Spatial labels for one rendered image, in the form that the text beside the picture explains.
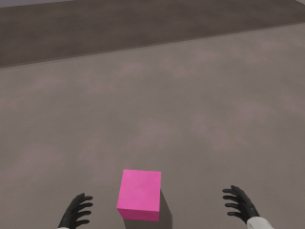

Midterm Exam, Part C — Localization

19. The right robot forearm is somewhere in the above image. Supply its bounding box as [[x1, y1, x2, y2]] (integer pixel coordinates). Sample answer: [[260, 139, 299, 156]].
[[246, 217, 274, 229]]

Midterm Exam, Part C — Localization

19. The carton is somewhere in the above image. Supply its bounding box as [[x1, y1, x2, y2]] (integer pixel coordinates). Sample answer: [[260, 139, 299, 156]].
[[116, 169, 161, 222]]

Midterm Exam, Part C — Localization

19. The left robot hand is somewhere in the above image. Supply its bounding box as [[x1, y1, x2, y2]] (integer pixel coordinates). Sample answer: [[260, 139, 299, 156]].
[[57, 193, 93, 229]]

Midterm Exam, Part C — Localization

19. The right robot hand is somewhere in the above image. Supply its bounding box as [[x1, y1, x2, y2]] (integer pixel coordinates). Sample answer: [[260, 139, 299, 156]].
[[222, 185, 260, 225]]

